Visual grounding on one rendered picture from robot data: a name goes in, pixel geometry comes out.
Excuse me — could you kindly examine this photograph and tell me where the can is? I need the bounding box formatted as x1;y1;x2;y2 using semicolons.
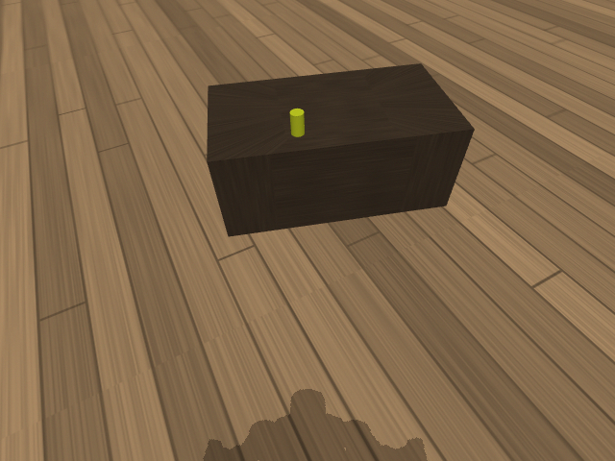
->
290;109;305;137

